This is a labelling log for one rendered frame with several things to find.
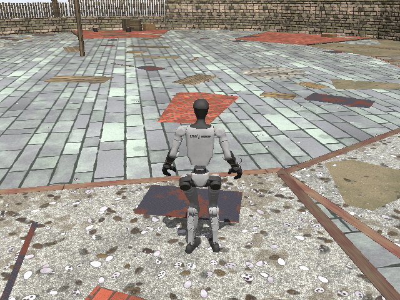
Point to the robot left shin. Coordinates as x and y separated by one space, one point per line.
192 223

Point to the right robot hand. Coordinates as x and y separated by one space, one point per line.
239 172

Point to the robot left forearm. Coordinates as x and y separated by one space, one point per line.
168 160

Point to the robot right forearm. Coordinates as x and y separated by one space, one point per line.
234 164

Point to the robot right upper arm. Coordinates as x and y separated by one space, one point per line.
223 140

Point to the robot left thigh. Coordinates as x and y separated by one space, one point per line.
185 183

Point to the left robot hand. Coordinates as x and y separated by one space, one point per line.
164 170

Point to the robot left upper arm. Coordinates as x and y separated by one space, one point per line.
176 142

